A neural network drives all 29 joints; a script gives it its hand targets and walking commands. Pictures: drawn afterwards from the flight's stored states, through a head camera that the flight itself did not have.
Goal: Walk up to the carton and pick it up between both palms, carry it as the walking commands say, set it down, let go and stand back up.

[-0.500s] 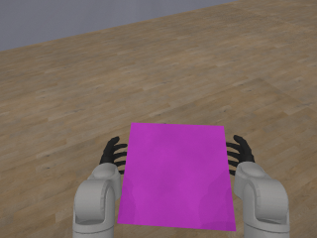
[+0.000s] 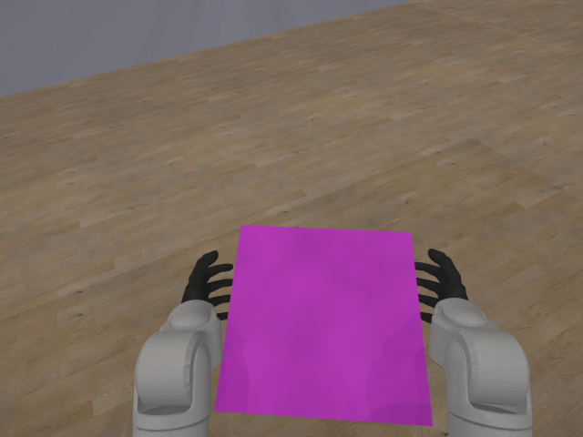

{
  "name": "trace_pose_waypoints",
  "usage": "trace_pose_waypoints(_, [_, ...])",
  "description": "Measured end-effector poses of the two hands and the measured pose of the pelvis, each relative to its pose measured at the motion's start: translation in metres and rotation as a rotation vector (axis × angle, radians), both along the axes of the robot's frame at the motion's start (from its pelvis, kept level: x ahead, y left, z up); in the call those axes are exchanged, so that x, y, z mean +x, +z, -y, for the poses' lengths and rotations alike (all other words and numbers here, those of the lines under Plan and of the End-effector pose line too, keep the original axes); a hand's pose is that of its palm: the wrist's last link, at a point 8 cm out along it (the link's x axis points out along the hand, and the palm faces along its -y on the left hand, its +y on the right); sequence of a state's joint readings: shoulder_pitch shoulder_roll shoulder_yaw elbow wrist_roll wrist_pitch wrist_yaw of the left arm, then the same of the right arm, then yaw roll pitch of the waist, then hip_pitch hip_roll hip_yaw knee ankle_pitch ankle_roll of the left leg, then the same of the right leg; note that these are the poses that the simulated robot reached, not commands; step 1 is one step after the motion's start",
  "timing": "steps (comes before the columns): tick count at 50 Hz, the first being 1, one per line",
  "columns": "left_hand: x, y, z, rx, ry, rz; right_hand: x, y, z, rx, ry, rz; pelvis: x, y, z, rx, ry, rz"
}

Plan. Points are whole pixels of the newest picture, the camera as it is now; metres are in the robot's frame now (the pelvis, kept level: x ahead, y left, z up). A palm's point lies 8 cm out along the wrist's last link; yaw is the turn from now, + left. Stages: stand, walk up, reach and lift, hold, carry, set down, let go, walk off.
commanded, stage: carry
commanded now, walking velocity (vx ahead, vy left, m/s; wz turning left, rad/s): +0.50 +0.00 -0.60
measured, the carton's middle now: (319, 329) +0.28 +0.00 +0.01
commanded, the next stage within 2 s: none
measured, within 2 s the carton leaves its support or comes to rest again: neither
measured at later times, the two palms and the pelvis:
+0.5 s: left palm (267, 224) +0.43 +0.08 +0.08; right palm (465, 242) +0.38 -0.22 +0.08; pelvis +0.16 -0.02 -0.01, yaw -12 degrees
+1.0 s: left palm (377, 125) +0.71 -0.14 +0.08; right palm (533, 156) +0.59 -0.41 +0.07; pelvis +0.42 -0.16 +0.00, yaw -28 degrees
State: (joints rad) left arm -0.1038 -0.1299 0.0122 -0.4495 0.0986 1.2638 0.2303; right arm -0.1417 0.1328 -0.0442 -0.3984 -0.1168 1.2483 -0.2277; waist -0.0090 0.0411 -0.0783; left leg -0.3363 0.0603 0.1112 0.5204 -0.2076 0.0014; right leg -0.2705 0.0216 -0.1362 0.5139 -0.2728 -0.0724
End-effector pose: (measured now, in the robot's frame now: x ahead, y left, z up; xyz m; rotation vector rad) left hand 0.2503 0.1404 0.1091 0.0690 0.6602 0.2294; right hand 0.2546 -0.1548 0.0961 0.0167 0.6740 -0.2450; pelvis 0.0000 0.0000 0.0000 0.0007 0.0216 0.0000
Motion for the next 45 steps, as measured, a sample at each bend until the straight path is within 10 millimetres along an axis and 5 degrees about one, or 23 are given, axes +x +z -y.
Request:
trace_pose_waypoints(10, [0.042, 0.005, 0.013, -0.008, -0.045, 0.003, 0.028, 0.008, 0.013, -0.015, -0.042, 0.005, 0.04, 0.002, 0.002, 0.009, -0.061, -0.026])
trace_pose_waypoints(19, [0.118, -0.017, 0.055, -0.018, -0.151, -0.01, 0.071, -0.017, 0.052, -0.011, -0.152, -0.01, 0.102, -0.016, 0.018, -0.01, -0.134, -0.048])
trace_pose_waypoints(26, [0.187, -0.034, 0.069, -0.06, -0.183, -0.047, 0.13, -0.02, 0.065, -0.03, -0.188, -0.042, 0.166, -0.014, 0.022, 0.015, -0.249, -0.063])
trace_pose_waypoints(35, [0.304, -0.01, 0.148, -0.062, -0.383, -0.021, 0.187, 0.001, 0.127, -0.021, -0.391, -0.014, 0.263, 0.007, 0.047, -0.039, -0.371, -0.071])
trace_pose_waypoints(45, [0.417, -0.029, 0.24, -0.054, -0.385, -0.018, 0.301, -0.023, 0.219, -0.027, -0.395, -0.022, 0.372, -0.019, 0.133, -0.021, -0.421, -0.021])
